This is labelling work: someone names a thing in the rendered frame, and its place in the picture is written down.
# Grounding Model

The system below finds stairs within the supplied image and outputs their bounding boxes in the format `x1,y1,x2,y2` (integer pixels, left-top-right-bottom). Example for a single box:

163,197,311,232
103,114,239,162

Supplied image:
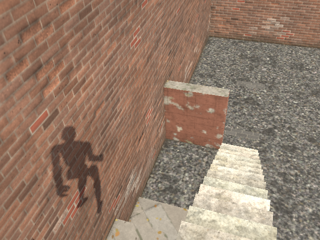
176,143,277,240

